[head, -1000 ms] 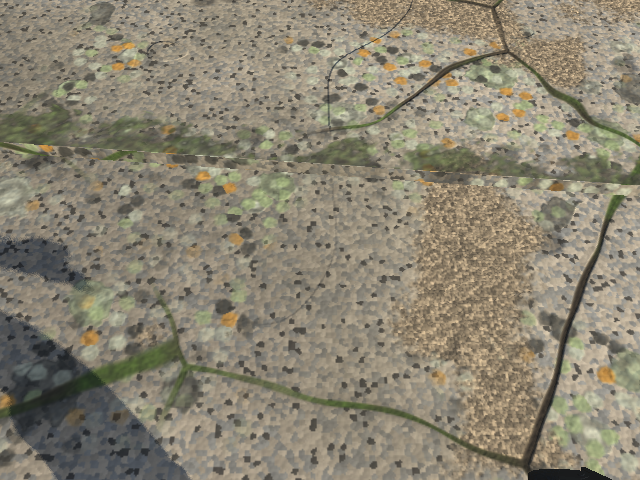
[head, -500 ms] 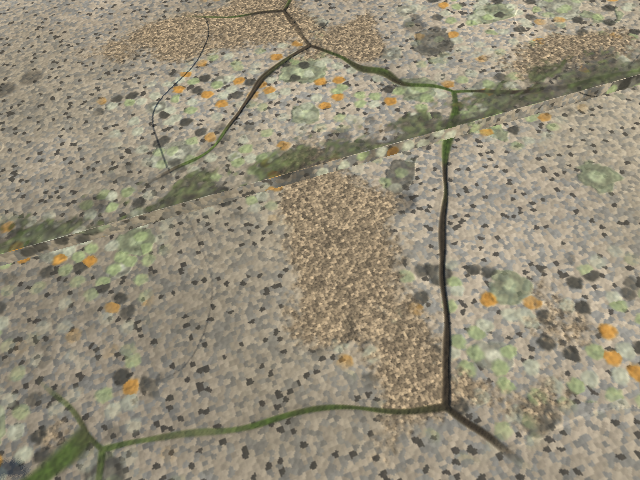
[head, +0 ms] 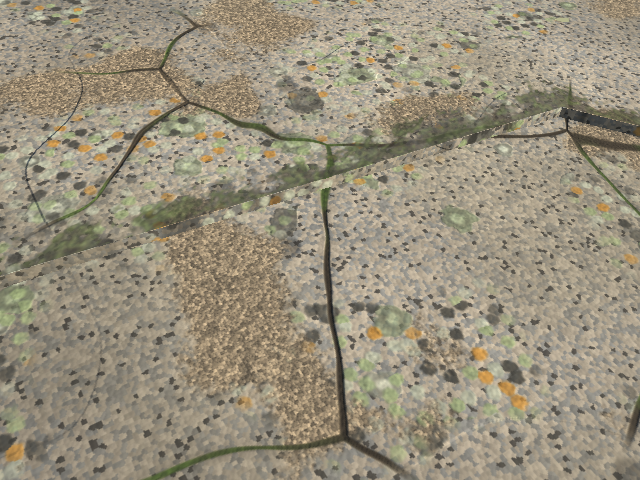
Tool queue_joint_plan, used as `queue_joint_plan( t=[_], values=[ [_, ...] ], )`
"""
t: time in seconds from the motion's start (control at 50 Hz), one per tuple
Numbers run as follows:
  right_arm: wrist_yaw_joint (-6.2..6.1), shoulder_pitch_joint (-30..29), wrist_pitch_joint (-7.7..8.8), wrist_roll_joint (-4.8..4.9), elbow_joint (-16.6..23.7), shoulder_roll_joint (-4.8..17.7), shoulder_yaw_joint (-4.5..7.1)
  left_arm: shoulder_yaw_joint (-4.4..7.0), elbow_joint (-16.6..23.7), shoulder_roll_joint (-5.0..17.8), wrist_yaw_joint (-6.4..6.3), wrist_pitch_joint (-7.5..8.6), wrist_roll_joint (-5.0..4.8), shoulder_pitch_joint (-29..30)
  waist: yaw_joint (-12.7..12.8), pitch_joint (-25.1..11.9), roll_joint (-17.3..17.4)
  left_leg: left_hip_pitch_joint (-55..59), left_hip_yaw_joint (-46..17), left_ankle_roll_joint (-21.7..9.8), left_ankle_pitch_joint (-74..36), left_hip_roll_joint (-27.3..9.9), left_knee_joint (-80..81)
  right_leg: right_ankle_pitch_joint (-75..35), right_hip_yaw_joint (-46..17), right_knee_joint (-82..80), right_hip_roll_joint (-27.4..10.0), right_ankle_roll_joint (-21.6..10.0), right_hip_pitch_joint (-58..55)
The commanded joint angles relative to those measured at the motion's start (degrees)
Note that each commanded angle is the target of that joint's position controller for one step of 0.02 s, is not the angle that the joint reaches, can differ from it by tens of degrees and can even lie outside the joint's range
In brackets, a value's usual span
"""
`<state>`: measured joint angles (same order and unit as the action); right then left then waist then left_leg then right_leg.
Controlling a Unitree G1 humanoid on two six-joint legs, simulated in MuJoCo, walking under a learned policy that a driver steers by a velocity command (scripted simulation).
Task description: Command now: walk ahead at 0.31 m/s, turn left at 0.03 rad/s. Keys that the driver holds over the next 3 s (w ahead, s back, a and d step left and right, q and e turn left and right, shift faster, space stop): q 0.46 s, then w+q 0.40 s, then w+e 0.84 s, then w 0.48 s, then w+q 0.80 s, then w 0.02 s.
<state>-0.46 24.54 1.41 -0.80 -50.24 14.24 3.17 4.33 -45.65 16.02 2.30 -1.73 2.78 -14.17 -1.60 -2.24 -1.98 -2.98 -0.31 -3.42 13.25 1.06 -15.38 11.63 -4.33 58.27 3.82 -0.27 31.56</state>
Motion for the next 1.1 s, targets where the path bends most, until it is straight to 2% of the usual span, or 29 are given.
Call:
queue_joint_plan(
  t=[0.02, 0.08, 0.14, 0.18, 0.2, 0.22, 0.24, 0.26, 0.28, 0.3, 0.32, 0.34, 0.4, 0.46, 0.52, 0.58, 0.64, 0.7, 0.72, 0.74, 0.76, 0.78, 0.8, 0.82, 0.86, 0.88, 0.98, 1.04, 1.1],
  values=[
    [0.32, 0.7, 1.90, 0.29, 1.6, 6.4, 1.41, 0.09, 5.2, 2.5, 0.27, 1.54, 0.10, 9.8, -1.6, 9.5, 8.8, 2.3, -15.1, -8.2, 12.3, -12.3, 11.0, -1.0, 4.6, -5.5, -4.6, 2.1, 12.3],
    [-0.15, 4.6, 1.85, -0.18, -0.6, 7.1, 1.53, -1.03, 5.7, 0.0, -0.27, 2.52, -0.75, 12.9, -3.6, 9.5, 9.9, 1.5, -12.2, -8.5, -5.2, -10.9, 5.8, 1.3, 6.4, -17.5, -3.6, 3.3, 4.8],
    [-0.05, 3.9, 1.24, -0.36, -0.7, 9.1, 2.13, -1.02, 5.4, 1.0, -1.59, 2.93, -1.84, 10.7, -2.3, 6.7, 12.2, -1.7, -11.7, -7.9, -26.1, -10.6, -2.7, 5.5, 8.2, -23.4, -0.8, 2.0, -5.4],
    [-0.05, 1.1, 0.75, 0.12, 0.3, 9.4, 2.31, -0.65, 4.3, 2.3, -2.86, 3.48, -2.46, 5.5, 0.8, 4.0, 11.4, -4.3, -13.8, -5.8, -28.6, -10.2, -7.7, 0.7, 7.0, -30.2, 0.0, 0.5, -14.5],
    [-0.13, -1.1, 0.69, 0.82, 1.1, 9.3, 2.34, -0.29, 3.3, 3.5, -3.58, 4.05, -2.03, 1.7, 3.2, 2.3, 9.3, -7.8, -13.3, -3.8, -25.1, -8.5, -11.7, -4.4, 5.6, -36.3, -1.3, -0.3, -22.4],
    [-0.10, -2.6, 0.94, 1.61, 2.8, 7.1, 1.76, 0.66, 2.9, 7.3, -4.39, 4.76, -0.78, -3.1, 5.2, -2.5, 3.9, -13.4, -11.3, -1.3, -16.8, -5.4, -20.2, -5.8, -2.0, -38.7, -10.2, -1.9, -33.0],
    [-0.42, -0.5, 0.87, 2.49, 5.4, 0.0, 0.16, 1.74, 3.7, 13.7, -5.00, 4.59, -0.48, -6.3, 5.0, -8.8, -10.9, -26.2, -3.3, 1.4, 12.3, 2.2, -34.8, -23.8, -17.6, -37.3, -27.5, -6.8, -45.8],
    [-1.31, 0.6, -0.64, 0.72, 4.4, 5.3, 1.55, 1.71, 2.7, 12.3, -4.77, 3.48, -2.02, -7.4, 5.1, -9.9, -10.6, -27.5, -1.9, 1.0, 25.1, 2.8, -43.8, -28.1, -22.1, -37.6, -30.7, -11.5, -38.8],
    [-1.24, 0.5, -1.57, -0.11, 3.3, 6.7, 2.26, 0.49, 3.6, 8.2, -4.51, 3.29, -2.23, -4.5, 3.2, -4.5, -5.0, -27.9, -3.8, 0.7, 22.6, 0.6, -48.4, -24.2, -16.9, -38.9, -27.4, -11.4, -33.8],
    [-0.55, -0.8, -2.00, -0.29, 2.9, 5.7, 2.28, -0.49, 4.4, 5.0, -4.55, 3.29, -2.23, 0.0, 1.7, -0.3, -3.4, -28.0, -3.4, 1.1, 18.2, -1.0, -49.2, -21.6, -11.1, -40.4, -24.0, -10.3, -28.8],
    [0.07, -1.6, -2.49, -0.30, 3.0, 5.0, 2.35, -1.21, 5.1, 3.2, -4.76, 3.19, -1.99, 2.9, 0.5, 1.6, -4.5, -27.1, -2.9, 1.8, 14.6, -2.0, -48.3, -20.6, -6.3, -42.0, -21.2, -8.9, -25.5],
    [0.64, -1.9, -3.03, -0.66, 3.0, 4.8, 2.46, -1.39, 5.0, 2.9, -5.07, 3.28, -1.83, 3.4, 0.1, 2.3, -6.5, -26.0, -1.8, 2.7, 11.9, -2.0, -49.0, -22.6, -2.8, -42.6, -19.3, -8.8, -23.4],
    [1.61, -2.3, -3.95, -0.47, 3.6, 4.3, 2.48, -1.21, 4.6, 3.3, -5.11, 3.76, -1.40, 2.5, -0.5, 0.9, -5.8, -25.2, -0.7, 4.3, 8.7, -1.1, -49.8, -29.0, 2.4, -41.9, -19.0, -10.5, -22.4],
    [2.29, -6.9, -4.91, -0.70, 6.0, 4.0, 2.16, -0.93, 4.1, 4.0, -5.08, 3.67, -1.22, 1.9, 0.3, 1.6, -5.9, -27.2, 0.0, 4.9, 6.8, -2.2, -44.8, -23.7, 4.1, -42.6, -20.3, -11.7, -22.9],
    [3.92, -12.7, -5.27, -1.14, 8.9, 4.2, 1.69, -0.23, 3.9, 5.6, -4.20, 3.69, -0.97, 0.5, 2.4, 1.8, -6.4, -26.9, 1.2, 3.9, 4.7, -3.8, -37.3, 3.9, 2.7, -47.5, -21.5, -11.5, -22.7],
    [5.09, -16.9, -4.91, -1.17, 11.1, 4.5, 1.47, 0.68, 3.7, 7.9, -3.44, 3.99, -0.84, -0.3, 3.4, 3.2, -4.9, -24.8, 2.9, 2.5, 6.7, -3.7, -30.5, 13.9, 2.4, -49.4, -22.9, -10.9, -22.5],
    [5.30, -18.6, -4.11, -0.82, 12.2, 4.7, 1.34, 1.46, 3.2, 9.5, -2.68, 4.23, -0.71, -1.2, 3.9, 3.9, -3.9, -20.5, 5.3, 0.4, 9.7, -2.9, -24.4, 16.3, 4.1, -48.7, -23.4, -10.0, -22.4],
    [4.98, -13.2, -2.79, -1.24, 10.5, 4.5, 1.32, 1.85, 2.7, 9.9, -2.13, 3.43, -1.47, -0.2, 0.5, 4.0, -1.6, -8.0, 7.8, -2.0, 6.7, 0.0, -12.6, 17.0, 9.7, -41.2, -21.1, -7.7, -17.3],
    [4.39, -6.4, -2.12, -1.63, 7.8, 6.3, 2.06, 1.31, 2.7, 8.1, -2.11, 3.16, -1.34, -0.3, -1.9, 1.9, 2.4, 1.3, 5.8, -3.2, 8.7, 0.8, -9.1, 16.7, 13.7, -31.9, -18.1, -5.7, -12.0],
    [3.32, 1.7, -1.21, -2.13, 5.7, 11.1, 3.41, -0.24, 4.3, 3.0, -1.75, 2.91, -0.54, 1.1, -5.3, -0.5, 16.6, 9.8, -13.1, -6.3, 21.4, -11.3, -0.7, 18.6, 20.0, -10.0, -12.3, -2.7, -1.7],
    [2.59, 2.9, -1.03, -0.36, 7.1, 17.5, 4.50, -0.36, 9.1, 3.0, -1.11, 3.13, 0.34, 6.2, -5.8, 3.9, 22.8, 13.0, -41.0, -14.3, 29.9, -22.5, 8.1, 25.5, 13.5, 1.1, -2.3, -0.7, 18.9],
    [1.98, 1.0, -1.22, -0.01, 7.4, 13.6, 3.60, 0.30, 8.4, 6.4, -0.62, 3.35, 1.06, 8.2, -5.7, 7.4, 10.7, 10.5, -34.8, -14.5, 24.0, -21.9, 6.9, 20.0, 5.6, 4.9, -7.3, -0.8, 20.7],
    [1.57, -2.2, -1.03, 0.11, 8.0, 11.7, 2.72, 0.38, 7.8, 6.5, 0.21, 4.13, -0.54, 7.0, -2.8, 7.6, 9.2, 7.5, -28.8, -13.0, 16.1, -18.5, 5.7, 12.4, 4.3, 3.5, -8.6, -0.8, 17.7],
    [1.39, -4.6, -0.67, -0.01, 8.2, 10.5, 2.33, 0.35, 6.5, 6.7, 0.47, 4.72, -1.08, 5.1, -0.6, 7.6, 7.2, 5.9, -23.6, -11.4, 7.4, -15.0, 5.7, 7.8, 4.1, 1.2, -9.2, -0.3, 14.6],
    [1.09, -6.7, 0.52, 0.35, 8.8, 9.6, 1.87, 0.32, 4.8, 6.8, 0.36, 4.17, 0.26, 2.7, 1.2, 5.0, 6.8, 5.3, -17.7, -10.2, -7.3, -11.3, 5.1, 3.0, 5.0, 0.3, -8.6, 1.1, 10.3],
    [1.18, -6.3, 1.19, 0.53, 8.4, 9.0, 1.59, 0.15, 4.2, 6.1, 0.38, 3.67, 0.32, 1.6, 1.9, 3.7, 6.3, 5.6, -15.3, -10.1, -13.9, -10.9, 4.6, 1.7, 5.8, 0.3, -8.2, 1.6, 9.2],
    [1.15, -1.4, 2.51, 0.31, 5.1, 8.4, 1.11, -1.09, 5.7, 3.8, 0.81, 2.91, -0.60, 9.0, -0.6, 6.0, 6.4, 5.5, -7.7, -8.5, -25.0, -9.8, 5.9, -4.7, 8.2, -7.9, -8.5, 1.5, 10.4],
    [0.97, 0.1, 2.88, -0.29, 3.6, 8.5, 0.88, -1.72, 7.0, 3.0, 1.19, 3.07, -1.15, 13.6, -2.0, 8.2, 6.8, 5.6, -4.7, -7.6, -25.5, -10.8, 7.4, -8.0, 8.8, -16.0, -7.6, -0.5, 8.2],
    [0.26, -0.3, 3.25, -0.60, 2.1, 8.8, 0.73, -1.84, 7.6, 3.2, 1.29, 3.22, -1.24, 14.1, -1.0, 9.8, 6.3, 6.5, -1.8, -6.4, -30.2, -13.0, 8.1, -8.1, 9.2, -22.2, -5.9, -3.9, 3.5]
  ],
)
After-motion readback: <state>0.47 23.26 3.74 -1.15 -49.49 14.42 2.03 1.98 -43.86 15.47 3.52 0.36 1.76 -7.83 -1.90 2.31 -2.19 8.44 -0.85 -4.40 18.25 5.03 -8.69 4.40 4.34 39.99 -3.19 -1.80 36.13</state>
